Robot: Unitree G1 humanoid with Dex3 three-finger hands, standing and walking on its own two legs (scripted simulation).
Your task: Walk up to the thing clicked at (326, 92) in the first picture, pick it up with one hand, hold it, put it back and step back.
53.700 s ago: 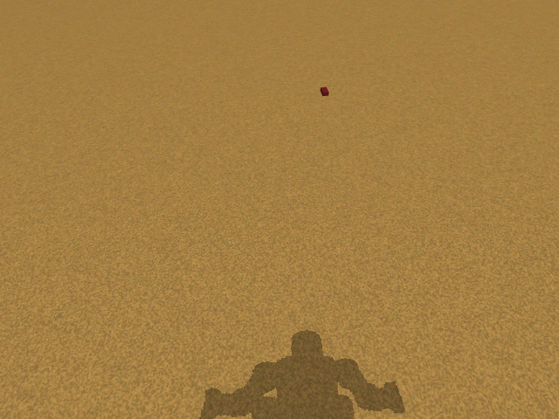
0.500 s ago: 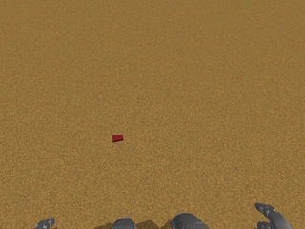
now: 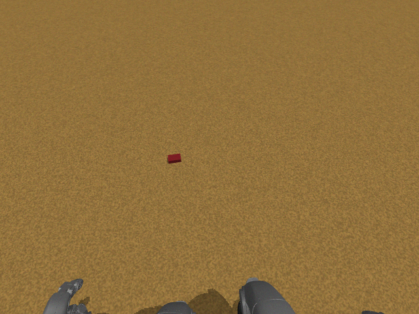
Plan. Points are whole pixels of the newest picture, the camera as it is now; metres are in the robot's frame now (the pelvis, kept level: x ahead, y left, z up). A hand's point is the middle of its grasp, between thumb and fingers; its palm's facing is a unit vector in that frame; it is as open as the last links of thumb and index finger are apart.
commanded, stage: step back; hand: left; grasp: from above
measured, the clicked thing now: (174, 158) +0.93 +0.19 -0.74
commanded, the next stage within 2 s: stand in 1.42 s
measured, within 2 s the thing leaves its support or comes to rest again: neither
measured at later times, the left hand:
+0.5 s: hand out of the picture -0.09 +0.25 -0.13, palm faces +0.01 -0.91 -0.42, open 7.4 cm
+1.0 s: hand out of the picture -0.08 +0.24 -0.13, palm faces +0.05 -0.93 -0.37, open 7.4 cm
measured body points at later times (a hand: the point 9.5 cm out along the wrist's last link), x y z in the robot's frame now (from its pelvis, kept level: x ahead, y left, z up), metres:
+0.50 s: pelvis -0.15 -0.03 +0.01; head -0.13 -0.04 +0.46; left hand -0.09 +0.30 -0.10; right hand -0.08 -0.35 -0.12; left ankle -0.13 +0.11 -0.69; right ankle -0.14 -0.15 -0.72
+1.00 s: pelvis -0.13 -0.03 +0.01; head -0.12 -0.03 +0.46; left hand -0.08 +0.29 -0.10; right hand -0.06 -0.34 -0.11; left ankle -0.10 +0.11 -0.69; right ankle -0.13 -0.14 -0.72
